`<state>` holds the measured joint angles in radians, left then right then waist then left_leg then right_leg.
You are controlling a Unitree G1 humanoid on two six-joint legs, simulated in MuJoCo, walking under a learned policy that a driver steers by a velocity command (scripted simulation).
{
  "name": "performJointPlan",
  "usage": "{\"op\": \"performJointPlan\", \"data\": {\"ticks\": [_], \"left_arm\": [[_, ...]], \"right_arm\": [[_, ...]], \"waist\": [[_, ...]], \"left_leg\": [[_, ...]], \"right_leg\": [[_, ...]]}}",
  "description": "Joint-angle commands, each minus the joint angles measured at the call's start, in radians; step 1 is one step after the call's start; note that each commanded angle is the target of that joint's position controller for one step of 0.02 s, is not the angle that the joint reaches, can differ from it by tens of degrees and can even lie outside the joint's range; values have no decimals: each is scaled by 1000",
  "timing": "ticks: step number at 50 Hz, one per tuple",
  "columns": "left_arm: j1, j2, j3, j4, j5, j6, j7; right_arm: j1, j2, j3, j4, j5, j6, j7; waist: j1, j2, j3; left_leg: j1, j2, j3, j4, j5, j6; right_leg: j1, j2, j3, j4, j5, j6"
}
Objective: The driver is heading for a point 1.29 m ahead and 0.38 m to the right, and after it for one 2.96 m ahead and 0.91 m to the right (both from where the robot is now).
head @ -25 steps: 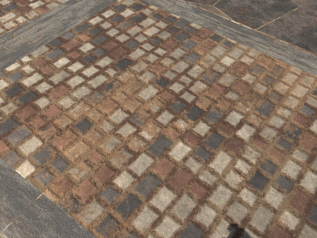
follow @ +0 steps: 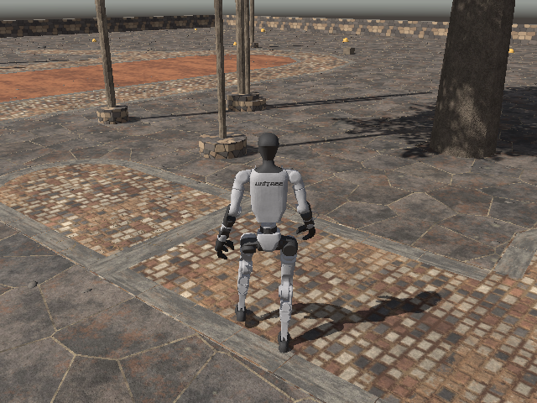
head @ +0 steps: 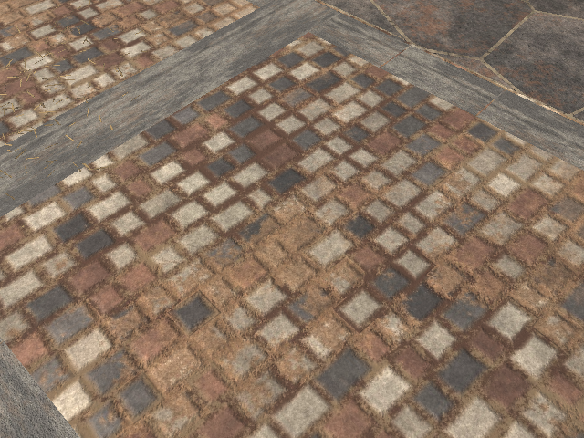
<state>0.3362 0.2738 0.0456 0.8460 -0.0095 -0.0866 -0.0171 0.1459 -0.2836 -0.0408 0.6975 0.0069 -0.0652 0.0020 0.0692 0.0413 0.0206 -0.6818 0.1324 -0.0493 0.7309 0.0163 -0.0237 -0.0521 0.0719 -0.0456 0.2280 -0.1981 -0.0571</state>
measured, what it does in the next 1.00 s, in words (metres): walks ahead, turning right: left foot, then right foot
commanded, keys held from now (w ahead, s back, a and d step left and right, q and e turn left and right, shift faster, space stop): w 0.24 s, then w+e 0.76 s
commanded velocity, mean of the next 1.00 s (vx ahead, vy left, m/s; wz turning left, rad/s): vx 0.50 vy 0.00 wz -0.31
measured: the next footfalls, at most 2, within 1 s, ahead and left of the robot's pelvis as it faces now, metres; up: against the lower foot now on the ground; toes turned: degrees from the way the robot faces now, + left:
left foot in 0.16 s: +0.28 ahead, +0.15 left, +0.00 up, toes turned +2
right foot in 0.72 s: +0.57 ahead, -0.10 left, +0.00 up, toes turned -14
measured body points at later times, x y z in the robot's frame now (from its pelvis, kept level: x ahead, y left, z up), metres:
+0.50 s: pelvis +0.29 +0.06 +0.00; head +0.31 +0.07 +0.45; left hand +0.46 +0.31 -0.11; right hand +0.31 -0.22 -0.12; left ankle +0.24 +0.15 -0.75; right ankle +0.43 -0.12 -0.68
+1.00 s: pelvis +0.57 -0.04 +0.00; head +0.60 -0.06 +0.45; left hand +0.73 +0.20 -0.11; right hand +0.66 -0.35 -0.09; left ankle +0.77 +0.10 -0.68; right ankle +0.53 -0.09 -0.75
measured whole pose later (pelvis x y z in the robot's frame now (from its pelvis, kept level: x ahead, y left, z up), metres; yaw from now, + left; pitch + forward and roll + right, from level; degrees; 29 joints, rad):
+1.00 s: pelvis +0.57 -0.04 +0.00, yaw -22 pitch +2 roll +0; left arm 0.32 0.28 0.07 0.73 -0.02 -0.05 0.00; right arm 0.08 -0.30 -0.05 0.69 -0.02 -0.10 0.00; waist 0.05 0.03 0.04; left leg -0.66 0.10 -0.10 0.81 -0.12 -0.06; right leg -0.18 0.12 0.11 0.34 -0.19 -0.10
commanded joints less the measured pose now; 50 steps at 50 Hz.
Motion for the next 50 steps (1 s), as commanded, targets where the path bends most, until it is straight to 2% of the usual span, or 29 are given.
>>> {"op": "performJointPlan", "data": {"ticks": [1,5,6,7,8,9,10,11,12,13,14,16,18,21,26,30,33,34,35,36,37,38,39,40,41,43,45,47,50], "left_arm": [[3,187,43,-44,-12,-4,7],[26,204,51,-17,-17,24,13],[18,210,53,-15,-17,30,16],[-4,212,52,-16,-17,36,17],[-1,180,40,-18,-8,41,20],[19,112,11,-46,23,38,22],[144,16,-15,-57,5,16,13],[64,135,8,-46,-17,-2,6],[-33,174,20,-76,-35,-14,0],[-76,158,16,-82,-31,-17,4],[-94,150,20,-82,-18,-12,5],[-51,122,21,-65,-22,13,4],[-51,94,18,-64,-22,35,9],[-114,84,20,-86,-14,42,11],[-258,48,5,-136,-7,30,-15],[-343,49,4,-196,-9,30,-39],[-298,86,24,-218,-9,35,-52],[-216,114,40,-205,-10,39,-51],[-68,159,68,-171,-13,40,-43],[95,237,102,-136,-15,50,-23],[75,332,114,-143,-22,48,-13],[103,264,94,-168,-15,35,-15],[68,209,80,-164,-8,25,-13],[8,182,72,-171,-11,20,-12],[-59,154,64,-185,-10,20,-11],[-111,129,53,-213,6,19,-4],[-104,145,58,-210,-2,17,6],[-78,174,66,-200,-5,19,20],[-37,181,68,-184,-12,32,32]], "right_arm": [[-105,-43,-5,-82,9,-22,16],[-131,-77,-15,-105,10,-28,35],[-98,-91,-22,-99,9,-29,37],[-12,-114,-36,-77,6,-30,35],[141,-162,-61,-32,3,-29,26],[317,-243,-81,-6,-6,-23,14],[327,-298,-89,10,-10,-21,23],[311,-186,-62,-6,1,-23,25],[244,-154,-49,-11,0,-25,22],[181,-142,-45,-19,-7,-24,21],[138,-115,-38,-21,-12,-26,21],[108,-91,-34,-13,-21,-41,19],[109,-100,-39,8,-19,-55,16],[122,-116,-46,36,-26,-56,5],[143,-141,-50,68,-17,-46,-10],[192,-161,-61,107,0,-16,-15],[163,-197,-73,102,8,11,-28],[153,-208,-76,97,8,21,-34],[133,-208,-74,90,10,29,-40],[145,-180,-60,72,-3,22,-44],[246,-26,-14,23,-36,-7,-24],[164,-96,-19,14,0,-51,-5],[68,-143,-30,-17,36,-75,5],[41,-137,-26,-24,27,-87,3],[31,-140,-32,-17,-1,-89,-5],[61,-144,-41,-17,-18,-67,-5],[67,-117,-36,-22,-24,-46,-7],[1,-91,-26,-45,-28,-37,-9],[-114,-60,-12,-71,-23,-41,-2]], "waist": [[12,-80,49],[-5,-98,47],[-29,-109,27],[-85,-111,-25],[-154,-91,-132],[-205,52,-300],[-122,318,-390],[-171,174,-335],[-166,112,-202],[-140,25,-135],[-117,11,-81],[-77,47,-68],[-65,36,-34],[-75,13,6],[-130,1,50],[-152,-5,76],[-98,40,15],[-50,54,-38],[34,39,-114],[102,-51,-210],[-25,-306,-282],[46,-209,-404],[61,-158,-265],[20,-73,-171],[-22,-34,-110],[-77,-63,-82],[-88,-63,-60],[-72,-67,-30],[-23,-101,-20]], "left_leg": [[88,-34,35,-126,93,0],[87,-56,26,-211,-31,49],[137,-71,39,-222,-72,64],[260,-102,69,-251,-85,87],[487,-111,79,-245,-78,119],[786,89,-151,-210,-54,183],[1049,257,-639,-360,-318,336],[1021,236,-654,-424,-443,302],[906,208,-505,-435,-391,266],[782,178,-392,-450,-270,250],[685,146,-307,-481,-180,245],[591,116,-201,-540,-100,237],[545,114,-112,-581,-33,240],[563,106,-6,-608,41,231],[596,84,147,-629,62,187],[759,137,184,-563,163,174],[825,148,223,-399,577,141],[820,139,236,-274,717,128],[747,105,260,-77,725,100],[517,61,260,217,452,59],[53,-161,179,569,-535,-10],[-74,-182,-49,693,-618,4],[-151,-124,-64,669,-522,28],[-123,-78,-55,577,-432,41],[-61,-49,-47,486,-385,35],[47,-28,-50,408,-339,14],[68,-27,-25,320,-313,-20],[68,-44,-4,184,-202,-47],[147,-94,7,-60,16,-55]], "right_leg": [[-81,-264,118,-99,153,-155],[69,-329,146,-13,233,-126],[92,-331,144,32,324,-115],[91,-305,116,142,482,-95],[28,-249,72,340,547,-64],[-171,-180,20,679,260,-22],[-550,0,72,970,-359,28],[-664,-56,176,1064,-373,18],[-715,-103,152,1064,-280,5],[-687,-150,131,1028,-192,9],[-659,-178,132,971,-133,17],[-569,-204,145,928,-70,34],[-579,-201,155,892,-34,52],[-653,-188,177,765,101,72],[-604,-167,82,482,315,60],[-663,-153,42,392,229,21],[-552,-84,-35,385,75,-33],[-445,-45,-61,390,30,-57],[-236,-4,-65,336,68,-92],[73,-87,108,307,81,-148],[401,-342,673,232,-54,-336],[480,-403,902,93,-169,-383],[395,-374,751,70,-115,-327],[245,-327,623,71,-22,-287],[104,-290,536,60,90,-261],[-41,-249,461,18,232,-258],[-124,-230,398,0,321,-262],[-183,-194,340,-8,333,-241],[-228,-133,290,14,241,-180]]}}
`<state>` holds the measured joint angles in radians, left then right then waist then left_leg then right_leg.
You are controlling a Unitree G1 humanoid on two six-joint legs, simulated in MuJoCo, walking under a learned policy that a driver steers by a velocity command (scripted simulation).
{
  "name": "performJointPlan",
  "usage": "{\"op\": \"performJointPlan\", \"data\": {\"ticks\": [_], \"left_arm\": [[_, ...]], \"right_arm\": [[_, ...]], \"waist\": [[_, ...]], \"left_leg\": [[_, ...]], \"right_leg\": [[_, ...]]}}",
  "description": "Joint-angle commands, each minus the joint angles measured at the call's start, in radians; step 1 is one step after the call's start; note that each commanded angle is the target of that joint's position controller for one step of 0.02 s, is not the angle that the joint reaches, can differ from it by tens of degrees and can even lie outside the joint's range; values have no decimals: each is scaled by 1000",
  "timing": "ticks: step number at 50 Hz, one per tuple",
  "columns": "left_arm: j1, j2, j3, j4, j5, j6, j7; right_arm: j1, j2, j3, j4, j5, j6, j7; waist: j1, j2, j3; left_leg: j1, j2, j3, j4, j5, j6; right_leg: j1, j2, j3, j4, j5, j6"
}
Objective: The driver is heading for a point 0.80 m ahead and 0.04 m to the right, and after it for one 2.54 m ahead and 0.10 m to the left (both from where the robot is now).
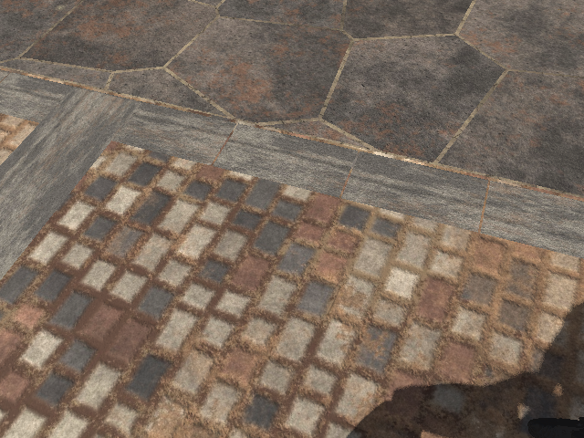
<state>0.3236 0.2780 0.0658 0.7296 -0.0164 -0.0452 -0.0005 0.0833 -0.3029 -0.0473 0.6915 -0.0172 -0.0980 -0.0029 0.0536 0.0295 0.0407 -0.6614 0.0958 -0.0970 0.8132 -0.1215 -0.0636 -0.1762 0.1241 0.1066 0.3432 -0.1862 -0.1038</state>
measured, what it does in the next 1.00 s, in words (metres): walks ahead: left foot, then right foot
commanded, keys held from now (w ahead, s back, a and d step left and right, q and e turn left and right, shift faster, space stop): w+e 0.30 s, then w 0.50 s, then w+q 0.20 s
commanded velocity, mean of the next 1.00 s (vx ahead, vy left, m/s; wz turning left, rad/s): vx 0.50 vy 0.00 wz -0.27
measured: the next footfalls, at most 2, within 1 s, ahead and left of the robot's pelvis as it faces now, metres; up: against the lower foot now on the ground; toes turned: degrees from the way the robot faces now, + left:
left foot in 0.20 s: +0.30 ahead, +0.14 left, +0.00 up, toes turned -11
right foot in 0.68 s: +0.49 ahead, -0.18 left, +0.00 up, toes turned -18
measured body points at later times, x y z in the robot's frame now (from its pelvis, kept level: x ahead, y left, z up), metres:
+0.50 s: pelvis +0.27 +0.03 +0.00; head +0.30 +0.03 +0.45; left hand +0.52 +0.23 -0.09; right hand +0.23 -0.25 -0.12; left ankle +0.26 +0.15 -0.75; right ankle +0.34 -0.15 -0.69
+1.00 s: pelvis +0.52 -0.10 +0.00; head +0.53 -0.11 +0.45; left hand +0.63 +0.16 -0.11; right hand +0.60 -0.40 -0.11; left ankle +0.71 +0.03 -0.68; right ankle +0.45 -0.17 -0.75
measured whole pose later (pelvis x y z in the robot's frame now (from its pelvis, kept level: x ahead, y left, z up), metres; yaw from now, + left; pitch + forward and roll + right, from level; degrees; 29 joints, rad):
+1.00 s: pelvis +0.52 -0.10 +0.00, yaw -14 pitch +1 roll -1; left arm 0.34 0.27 0.06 0.80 0.01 -0.09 -0.01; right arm 0.16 -0.30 -0.05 0.80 0.02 -0.05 0.02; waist 0.05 0.05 0.01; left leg -0.70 0.10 -0.07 0.84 0.00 -0.02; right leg -0.05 0.06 -0.09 0.23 -0.20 -0.06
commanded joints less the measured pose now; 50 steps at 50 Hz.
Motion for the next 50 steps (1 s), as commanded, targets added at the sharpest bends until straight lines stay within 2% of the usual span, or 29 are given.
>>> {"op": "performJointPlan", "data": {"ticks": [1,3,6,8,9,10,11,12,13,14,15,16,19,22,25,28,30,32,33,34,35,36,37,38,39,40,43,46,50], "left_arm": [[-5,179,48,-61,-6,-6,17],[30,179,49,-46,-11,-1,18],[46,166,48,-37,-12,9,23],[21,161,48,-44,-8,14,23],[10,132,38,-52,-4,14,20],[9,75,16,-71,9,9,16],[150,18,-3,-96,-17,1,15],[151,118,10,-75,-25,-1,18],[43,177,27,-83,-21,4,18],[-16,174,29,-96,-10,9,19],[-55,161,32,-110,-1,8,16],[-55,138,31,-115,-3,9,10],[-51,69,14,-118,-9,16,3],[-119,47,-2,-137,6,9,-4],[-209,36,-14,-148,6,-8,-21],[-297,46,-16,-172,-2,-17,-32],[-323,64,-10,-187,-4,-18,-37],[-263,93,5,-175,2,-20,-37],[-148,126,26,-137,8,-18,-32],[10,180,52,-95,11,-13,-21],[128,289,73,-83,30,-6,-8],[144,257,61,-78,12,-7,-12],[84,200,39,-78,8,-12,-16],[26,165,28,-82,7,-16,-18],[-32,137,19,-82,12,-19,-22],[-73,109,11,-85,20,-26,-25],[-104,107,16,-64,24,-51,-24],[-71,121,23,-24,34,-64,-12],[-52,142,26,6,28,-64,0]], "right_arm": [[-83,-41,-5,-73,8,-11,7],[-128,-55,-9,-90,20,-17,14],[-132,-92,-24,-96,24,-30,25],[-52,-113,-39,-78,25,-40,23],[44,-138,-54,-58,17,-45,17],[189,-188,-69,-47,0,-47,8],[284,-261,-88,-10,-9,-32,10],[274,-174,-72,-18,19,-26,16],[232,-113,-55,-29,21,-19,11],[183,-97,-47,-33,11,-11,9],[154,-78,-40,-25,7,-6,8],[148,-65,-33,-15,0,-8,7],[160,-69,-36,19,12,-20,15],[166,-113,-48,47,19,-21,18],[178,-139,-51,68,32,-9,16],[243,-164,-55,104,44,4,16],[263,-177,-58,125,51,15,15],[251,-192,-60,136,57,27,10],[250,-180,-54,140,58,31,8],[255,-143,-37,135,44,29,4],[312,-48,-2,90,17,15,7],[315,-58,0,99,23,-4,10],[254,-137,-24,82,52,-14,17],[194,-136,-22,68,59,-18,19],[169,-124,-23,69,44,-16,15],[178,-120,-27,75,32,-7,13],[222,-68,-19,99,36,31,14],[142,-58,-18,76,36,42,10],[36,-36,-10,45,36,33,28]], "waist": [[9,-96,-41],[26,-107,-39],[13,-127,-43],[-37,-157,-59],[-87,-148,-118],[-149,-60,-254],[-96,270,-383],[-112,217,-333],[-141,114,-199],[-128,47,-123],[-113,39,-61],[-92,62,-43],[-71,78,-26],[-74,46,-20],[-101,38,-10],[-131,45,3],[-123,56,13],[-65,64,-21],[-4,49,-92],[67,22,-194],[66,-199,-339],[64,-274,-423],[59,-205,-281],[36,-168,-180],[5,-117,-112],[-30,-126,-82],[-76,-122,-62],[-57,-86,-17],[-18,-77,15]], "left_leg": [[155,-76,58,-195,200,-16],[176,-93,42,-257,218,-9],[184,-100,6,-329,132,23],[285,-102,22,-364,68,61],[442,-81,21,-390,77,96],[699,75,-123,-363,25,162],[1028,301,-575,-437,-183,330],[1007,329,-699,-493,-409,323],[889,283,-543,-511,-402,277],[770,240,-410,-523,-277,247],[674,201,-314,-546,-164,241],[606,168,-243,-571,-98,233],[534,143,-132,-635,-2,262],[547,151,-57,-665,101,286],[538,119,35,-669,151,262],[577,138,50,-655,149,247],[629,169,44,-629,181,234],[650,168,70,-533,358,207],[622,130,115,-391,493,183],[501,82,159,-179,433,143],[130,-46,199,219,28,70],[-26,-115,54,410,-456,62],[-126,-52,16,481,-418,74],[-133,-8,40,453,-331,87],[-100,22,50,391,-256,84],[-39,48,40,339,-200,79],[31,57,35,292,-104,54],[-35,42,-4,163,39,38],[-1,5,34,-65,235,51]], "right_leg": [[-107,-184,148,-96,195,-122],[-74,-204,198,-69,141,-112],[35,-241,295,20,106,-95],[52,-242,328,94,156,-74],[23,-197,298,200,205,-45],[-92,-139,222,460,98,-8],[-448,4,83,781,-367,63],[-583,-81,95,924,-392,78],[-619,-116,80,965,-298,88],[-596,-149,44,954,-226,96],[-581,-175,39,911,-179,100],[-534,-199,35,877,-150,98],[-491,-209,6,764,-138,101],[-503,-223,-11,588,-32,108],[-435,-215,-66,392,120,105],[-388,-193,-96,286,154,95],[-375,-182,-101,237,105,71],[-250,-147,-133,175,76,36],[-73,-118,-157,141,94,10],[172,-161,-105,162,107,-24],[531,-430,321,134,5,-162],[568,-519,629,-16,-98,-235],[465,-489,518,-34,-153,-197],[337,-442,378,-47,-114,-166],[211,-399,288,-78,-45,-148],[120,-367,227,-111,32,-134],[14,-354,99,-191,152,-142],[25,-350,-8,-221,208,-127],[48,-332,-135,-244,224,-81]]}}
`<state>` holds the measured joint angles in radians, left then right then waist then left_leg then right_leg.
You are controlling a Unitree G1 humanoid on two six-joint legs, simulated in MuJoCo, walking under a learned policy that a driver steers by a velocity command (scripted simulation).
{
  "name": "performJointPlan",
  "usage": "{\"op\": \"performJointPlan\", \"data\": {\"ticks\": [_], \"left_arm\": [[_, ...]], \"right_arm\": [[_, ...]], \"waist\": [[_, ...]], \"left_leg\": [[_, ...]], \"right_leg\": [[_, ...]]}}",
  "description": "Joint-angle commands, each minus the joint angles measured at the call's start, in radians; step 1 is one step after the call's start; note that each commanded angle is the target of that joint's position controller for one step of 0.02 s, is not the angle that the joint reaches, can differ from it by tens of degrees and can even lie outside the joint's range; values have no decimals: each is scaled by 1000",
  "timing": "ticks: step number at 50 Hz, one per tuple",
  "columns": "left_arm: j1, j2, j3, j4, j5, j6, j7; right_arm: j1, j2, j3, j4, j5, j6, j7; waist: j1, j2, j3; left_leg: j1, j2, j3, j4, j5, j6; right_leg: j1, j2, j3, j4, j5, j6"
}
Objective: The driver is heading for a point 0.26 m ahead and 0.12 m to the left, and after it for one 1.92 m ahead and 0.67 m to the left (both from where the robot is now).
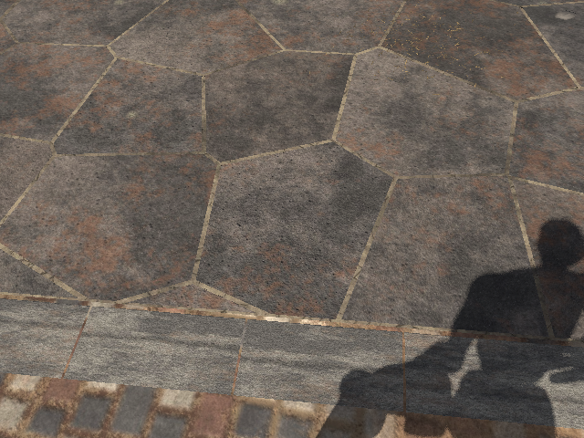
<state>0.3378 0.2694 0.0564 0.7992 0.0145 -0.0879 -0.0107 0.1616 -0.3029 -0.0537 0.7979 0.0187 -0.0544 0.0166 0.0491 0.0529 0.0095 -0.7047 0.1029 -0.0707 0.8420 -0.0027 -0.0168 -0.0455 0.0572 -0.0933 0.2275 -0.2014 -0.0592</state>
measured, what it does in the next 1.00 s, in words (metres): walks ahead, turning left: left foot, then right foot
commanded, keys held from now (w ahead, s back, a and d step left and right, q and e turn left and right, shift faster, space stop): w+q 0.62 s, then s+q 0.20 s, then s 0.18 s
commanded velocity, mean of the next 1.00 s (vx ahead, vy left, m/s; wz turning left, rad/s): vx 0.36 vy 0.00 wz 0.49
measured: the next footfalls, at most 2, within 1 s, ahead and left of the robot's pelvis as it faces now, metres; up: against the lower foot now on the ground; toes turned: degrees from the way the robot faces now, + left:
left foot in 0.22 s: +0.30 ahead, +0.15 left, +0.00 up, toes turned +9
right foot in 0.68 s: +0.61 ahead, +0.01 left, +0.00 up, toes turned +27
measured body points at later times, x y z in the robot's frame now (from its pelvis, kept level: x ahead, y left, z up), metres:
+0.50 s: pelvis +0.29 +0.07 +0.00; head +0.32 +0.09 +0.45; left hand +0.40 +0.37 -0.09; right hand +0.44 -0.18 -0.11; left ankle +0.26 +0.14 -0.75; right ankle +0.47 -0.08 -0.68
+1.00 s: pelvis +0.47 +0.07 -0.01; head +0.52 +0.09 +0.44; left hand +0.45 +0.37 -0.11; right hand +0.76 -0.09 -0.10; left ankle +0.43 +0.21 -0.69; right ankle +0.58 +0.00 -0.75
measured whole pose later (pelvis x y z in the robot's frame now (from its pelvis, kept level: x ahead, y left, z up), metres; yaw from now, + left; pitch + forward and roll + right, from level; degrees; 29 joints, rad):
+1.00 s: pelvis +0.47 +0.07 -0.01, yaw +32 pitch +1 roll +0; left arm 0.11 0.27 0.05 0.76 0.01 0.00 0.03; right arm 0.16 -0.32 -0.07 0.62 0.00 0.07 -0.03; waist 0.02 0.02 0.10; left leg -0.53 0.01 -0.05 0.94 -0.36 -0.09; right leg -0.29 -0.04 -0.10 0.42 -0.14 -0.03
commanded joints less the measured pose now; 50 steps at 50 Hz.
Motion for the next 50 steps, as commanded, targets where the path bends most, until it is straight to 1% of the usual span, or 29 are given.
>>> {"op": "performJointPlan", "data": {"ticks": [1,5,7,9,10,11,12,13,14,15,16,17,18,21,25,28,31,32,33,34,35,36,37,38,39,41,43,46,50], "left_arm": [[-51,157,37,-52,-5,-20,13],[6,171,44,-5,-18,4,19],[3,185,50,3,-24,22,25],[-15,214,57,-4,-25,39,37],[-28,219,57,-9,-24,50,45],[-28,209,51,-19,-22,51,53],[45,111,17,-67,4,29,44],[35,82,-3,-77,2,-12,25],[-67,155,17,-102,-39,-41,7],[-123,153,12,-121,-51,-56,2],[-138,145,13,-120,-31,-61,9],[-134,157,24,-115,-11,-53,15],[-117,154,26,-115,-5,-39,15],[-115,115,18,-124,3,-12,19],[-276,71,-2,-163,0,-16,14],[-349,92,3,-185,-20,-25,1],[-335,136,21,-188,-25,-37,-8],[-303,150,30,-181,-17,-41,-6],[-238,162,39,-165,-4,-47,-1],[-153,203,50,-162,21,-54,5],[-71,264,59,-162,42,-46,12],[-22,254,62,-134,14,-22,2],[-79,172,41,-170,6,-7,4],[-131,125,25,-182,6,9,11],[-178,104,15,-182,2,22,15],[-235,123,18,-169,10,39,25],[-256,139,23,-153,18,47,30],[-282,151,27,-132,2,66,40],[-290,170,30,-98,-14,88,41]], "right_arm": [[-75,-28,1,-74,-1,-11,14],[-166,-23,7,-131,0,-12,39],[-175,-34,3,-157,-1,-13,52],[-102,-71,-17,-160,-3,-7,56],[18,-108,-40,-136,-1,-4,52],[179,-170,-73,-100,2,0,37],[274,-286,-104,-91,2,7,17],[264,-266,-89,-112,8,-1,19],[252,-198,-69,-111,-1,-5,18],[207,-163,-61,-115,-1,-9,15],[141,-141,-53,-126,-1,-9,13],[91,-107,-42,-144,-8,-9,10],[65,-101,-39,-159,-17,-8,6],[65,-129,-48,-161,-12,-13,-8],[117,-154,-58,-142,1,-2,-28],[172,-158,-60,-122,8,8,-32],[182,-147,-60,-118,7,15,-37],[165,-147,-62,-123,4,21,-38],[146,-126,-57,-133,3,27,-40],[140,-79,-42,-157,-8,27,-41],[265,-13,-23,-169,-24,25,-43],[360,-71,-24,-178,-3,21,-41],[313,-157,-48,-154,7,37,-46],[212,-181,-58,-173,6,56,-50],[170,-176,-63,-180,4,76,-53],[165,-122,-56,-194,10,108,-56],[166,-75,-44,-205,4,117,-61],[154,-63,-36,-211,-14,119,-60],[105,-68,-29,-218,-19,122,-42]], "waist": [[1,-94,57],[34,-80,86],[21,-96,75],[-31,-139,-1],[-100,-139,-71],[-181,-101,-158],[-153,114,-276],[-136,151,-407],[-176,78,-325],[-157,24,-203],[-110,-48,-118],[-74,-41,-75],[-46,-15,-62],[-27,-8,-41],[-89,18,-14],[-120,35,-15],[-97,58,-19],[-72,75,-12],[-33,73,-40],[4,25,-149],[-33,-220,-303],[-47,-421,-424],[-26,-260,-343],[-14,-177,-252],[-26,-130,-182],[-67,-176,-104],[-78,-204,-104],[-84,-186,-156],[-65,-197,-142]], "left_leg": [[43,-6,20,-132,135,10],[-13,-20,52,-231,67,46],[1,-45,92,-251,-36,75],[138,-113,161,-239,-145,113],[298,-156,182,-263,-147,140],[573,-153,119,-305,-96,185],[966,100,-334,-316,-150,338],[1124,240,-780,-491,-241,459],[1084,210,-658,-524,-275,399],[944,168,-513,-529,-233,357],[785,126,-412,-543,-146,326],[667,93,-342,-567,-47,310],[590,74,-320,-591,3,314],[463,40,-233,-620,114,322],[397,-32,-161,-604,6,253],[434,-9,-225,-571,-91,233],[521,30,-324,-481,-139,209],[537,17,-339,-421,-60,189],[540,-32,-319,-324,27,150],[484,-99,-263,-121,10,98],[237,-218,-150,202,-508,19],[57,-223,-108,438,-742,-20],[26,-164,-135,535,-669,-48],[11,-139,-85,546,-610,-65],[23,-110,-64,518,-575,-81],[119,-83,-21,427,-510,-89],[170,-101,6,337,-469,-98],[227,-93,4,208,-376,-93],[317,-81,24,31,-322,-65]], "right_leg": [[-63,-273,48,-131,239,-121],[100,-318,5,-76,312,-103],[164,-334,-17,-1,492,-84],[190,-328,-51,160,858,-56],[157,-305,-77,329,959,-33],[1,-266,-93,567,849,4],[-418,-134,-91,952,259,71],[-648,19,121,1157,-380,89],[-754,-53,217,1187,-328,65],[-767,-96,197,1121,-245,47],[-725,-135,185,1016,-186,48],[-653,-161,183,942,-147,55],[-598,-167,183,912,-125,67],[-553,-157,151,777,-59,117],[-474,-99,135,449,223,139],[-424,-65,153,332,287,135],[-392,-67,188,272,199,102],[-358,-58,180,245,162,82],[-266,-57,158,185,213,56],[-71,-163,225,210,403,3],[265,-423,473,299,854,-126],[381,-570,760,258,806,-255],[288,-514,661,238,753,-225],[189,-461,493,240,776,-186],[87,-406,387,230,794,-170],[-92,-338,263,162,720,-154],[-128,-325,209,131,784,-179],[-102,-351,168,135,822,-203],[-120,-354,143,133,677,-199]]}}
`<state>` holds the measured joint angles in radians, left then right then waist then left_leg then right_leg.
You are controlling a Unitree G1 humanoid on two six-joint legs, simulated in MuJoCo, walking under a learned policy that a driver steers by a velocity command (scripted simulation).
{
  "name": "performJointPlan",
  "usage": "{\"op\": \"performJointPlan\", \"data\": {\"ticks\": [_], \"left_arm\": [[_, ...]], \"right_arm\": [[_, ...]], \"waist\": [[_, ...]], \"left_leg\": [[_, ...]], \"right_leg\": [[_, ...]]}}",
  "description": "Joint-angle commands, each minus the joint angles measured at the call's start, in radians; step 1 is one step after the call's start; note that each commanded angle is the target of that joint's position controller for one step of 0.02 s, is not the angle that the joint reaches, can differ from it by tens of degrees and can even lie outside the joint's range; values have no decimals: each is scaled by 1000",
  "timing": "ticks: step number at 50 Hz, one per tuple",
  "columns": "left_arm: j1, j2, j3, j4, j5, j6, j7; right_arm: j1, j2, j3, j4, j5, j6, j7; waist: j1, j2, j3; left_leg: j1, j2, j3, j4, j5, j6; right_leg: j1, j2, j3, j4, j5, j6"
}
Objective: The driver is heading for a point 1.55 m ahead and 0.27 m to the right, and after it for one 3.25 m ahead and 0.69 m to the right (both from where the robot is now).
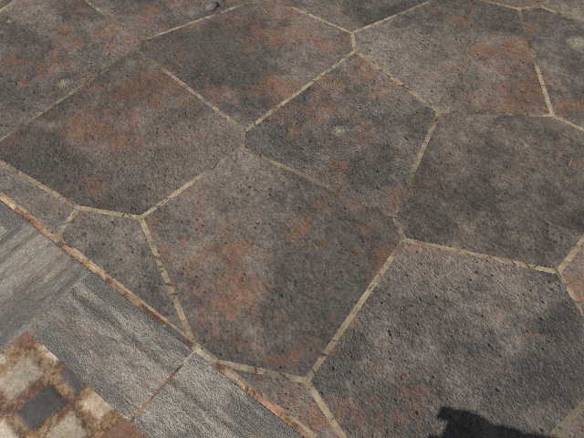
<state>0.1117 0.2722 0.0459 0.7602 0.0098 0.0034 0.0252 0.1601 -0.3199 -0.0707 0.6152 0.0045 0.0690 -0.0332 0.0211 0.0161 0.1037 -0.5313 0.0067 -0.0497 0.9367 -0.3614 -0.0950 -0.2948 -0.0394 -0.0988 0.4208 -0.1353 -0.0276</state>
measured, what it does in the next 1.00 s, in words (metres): walks ahead: left foot, then right foot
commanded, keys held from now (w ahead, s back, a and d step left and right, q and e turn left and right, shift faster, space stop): s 0.02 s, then no key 0.30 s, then w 0.68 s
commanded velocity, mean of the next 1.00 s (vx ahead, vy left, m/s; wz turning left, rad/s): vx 0.20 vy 0.00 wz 0.07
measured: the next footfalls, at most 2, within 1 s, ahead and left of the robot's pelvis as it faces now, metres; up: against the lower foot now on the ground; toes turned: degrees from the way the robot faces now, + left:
left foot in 0.12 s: +0.07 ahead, +0.14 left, +0.00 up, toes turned +1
right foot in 0.46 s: -0.02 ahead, -0.09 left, +0.00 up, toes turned +1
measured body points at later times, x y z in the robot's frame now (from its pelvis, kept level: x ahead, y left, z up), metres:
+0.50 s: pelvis -0.01 +0.02 -0.01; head -0.01 +0.02 +0.44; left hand +0.04 +0.31 -0.14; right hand +0.15 -0.22 -0.12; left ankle +0.02 +0.14 -0.73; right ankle -0.06 -0.09 -0.74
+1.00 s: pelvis +0.16 +0.10 +0.00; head +0.17 +0.12 +0.45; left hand +0.20 +0.39 -0.14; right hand +0.28 -0.16 -0.11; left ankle +0.18 +0.19 -0.74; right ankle +0.10 -0.05 -0.65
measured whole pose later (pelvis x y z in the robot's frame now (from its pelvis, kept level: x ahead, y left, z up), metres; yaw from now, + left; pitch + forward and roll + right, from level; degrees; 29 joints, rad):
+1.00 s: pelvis +0.16 +0.10 +0.00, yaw +2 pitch +0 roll +0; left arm 0.29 0.30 0.06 0.93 -0.03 -0.09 0.00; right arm 0.22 -0.25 -0.05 0.81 0.00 -0.08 0.03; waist 0.01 -0.04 0.03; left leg -0.24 -0.03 0.05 0.42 -0.19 0.05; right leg -0.44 -0.09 0.02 1.13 -0.31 -0.04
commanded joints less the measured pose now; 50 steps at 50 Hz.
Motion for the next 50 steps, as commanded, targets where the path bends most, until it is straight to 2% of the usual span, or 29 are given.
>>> {"op": "performJointPlan", "data": {"ticks": [1,4,6,7,8,9,10,12,16,17,20,22,23,24,25,26,28,31,34,37,39,41,42,43,44,45,46,47,50], "left_arm": [[-54,171,41,-46,-13,0,5],[-47,187,41,-15,-27,11,2],[31,150,30,30,-32,13,-1],[87,88,12,30,7,9,-11],[20,102,16,10,9,10,-5],[-31,159,36,8,-2,18,2],[-23,161,46,21,-17,27,5],[34,151,54,68,-14,46,15],[26,87,33,79,-19,32,11],[20,70,23,81,-18,27,6],[72,106,27,107,-25,22,-10],[145,108,25,146,-20,14,-14],[211,118,23,170,-13,5,-12],[300,187,39,203,-13,-7,-8],[298,252,58,202,-9,-23,-17],[231,218,47,176,13,-46,-8],[189,165,37,165,-11,-76,1],[252,111,23,183,-24,-82,-4],[278,140,28,184,-18,-73,-6],[301,183,40,190,-31,-72,-11],[294,195,46,194,-40,-71,-15],[272,196,47,192,-41,-68,-16],[274,166,38,191,-34,-68,-16],[272,96,13,158,-2,-70,-17],[330,7,-9,130,-22,-92,-17],[261,127,22,128,-51,-109,-21],[197,157,32,107,-63,-118,-26],[183,140,31,112,-54,-118,-23],[197,90,32,119,-32,-95,-25]], "right_arm": [[96,-57,-13,-36,-4,-2,12],[99,-59,-16,-24,-1,-7,25],[90,-87,-24,-18,-11,-14,27],[59,-180,-40,-44,-23,-11,15],[35,-169,-31,-59,-46,-21,18],[35,-151,-26,-47,-58,-42,25],[3,-133,-21,-29,-54,-59,26],[-64,-95,-10,-18,-28,-75,23],[-60,-42,6,25,-17,-72,14],[-35,-31,9,41,-16,-70,11],[8,-107,-14,86,0,-52,2],[10,-107,-17,99,10,-50,-4],[-32,-69,-8,85,7,-58,-2],[-110,-7,5,41,4,-74,2],[-185,-32,-2,7,24,-96,4],[-196,-74,-20,5,39,-112,5],[-116,-68,-29,50,19,-126,17],[-162,-7,-18,51,11,-142,39],[-208,33,-1,43,17,-146,59],[-228,5,0,33,25,-142,68],[-201,-26,-7,36,29,-142,68],[-64,-71,-30,78,26,-140,58],[93,-117,-55,127,29,-139,48],[280,-195,-76,160,17,-134,34],[320,-244,-74,177,4,-136,47],[250,-152,-45,167,5,-147,54],[170,-110,-29,156,8,-155,56],[107,-86,-20,146,4,-159,59],[45,-45,-10,150,-10,-169,59]], "waist": [[-29,-162,-228],[-33,-163,-214],[-23,-99,-177],[40,157,-207],[-14,264,-194],[-47,193,-173],[-25,162,-157],[0,135,-145],[-9,133,-166],[-26,128,-196],[-27,167,-159],[5,130,-97],[32,69,-80],[59,-109,-71],[92,-257,12],[72,-228,78],[28,-183,47],[54,-141,1],[73,-158,-11],[74,-162,7],[45,-161,17],[-41,-144,-46],[-111,-103,-141],[-177,81,-301],[-126,352,-403],[-127,205,-281],[-99,163,-167],[-68,85,-123],[-8,90,-87]], "left_leg": [[153,17,6,-104,33,21],[250,6,47,-308,104,65],[367,21,16,-522,314,129],[453,235,-234,-556,607,205],[335,365,-347,-608,602,374],[258,348,-343,-639,491,406],[247,292,-278,-641,412,366],[266,231,-204,-627,374,302],[347,183,-161,-592,374,289],[369,181,-172,-603,246,286],[300,173,-236,-674,-225,275],[182,143,-234,-678,-330,232],[77,105,-195,-584,-282,195],[-75,-13,-7,-372,-188,124],[-184,-64,81,-186,-119,98],[-233,-4,2,-58,-87,105],[-307,28,-12,19,1,110],[-261,47,40,-75,144,95],[-91,29,87,-242,227,78],[26,23,97,-334,233,86],[89,25,92,-383,226,114],[292,-9,116,-419,212,152],[495,-8,102,-434,197,183],[767,201,-151,-447,112,251],[902,384,-650,-667,-187,385],[782,370,-655,-730,-278,356],[668,342,-517,-735,-218,325],[568,297,-406,-749,-93,309],[412,215,-218,-811,118,298]], "right_leg": [[138,-263,157,-52,576,-229],[120,-258,174,-19,363,-191],[38,-189,140,41,101,-88],[-67,-73,26,229,-195,6],[-136,13,50,372,-483,58],[-131,5,112,537,-505,66],[-144,6,139,614,-461,62],[-158,2,155,663,-378,82],[-107,-7,135,458,-323,111],[-60,-12,128,360,-315,110],[62,52,32,142,-262,70],[172,62,23,6,-227,-7],[254,-12,124,-47,-276,-63],[288,-161,331,-127,-502,-151],[227,-333,628,-314,-679,-249],[205,-361,669,-353,-607,-256],[324,-290,534,-324,-425,-196],[366,-214,351,-315,-189,-148],[264,-176,245,-311,-90,-137],[203,-209,240,-308,-94,-145],[203,-238,245,-289,-79,-138],[173,-213,195,-140,163,-104],[117,-156,134,67,285,-72],[-80,-89,73,435,76,-19],[-355,75,121,722,-429,15],[-446,13,210,846,-408,-2],[-481,-36,190,852,-312,-30],[-441,-78,173,819,-219,-32],[-328,-124,169,709,-93,-15]]}}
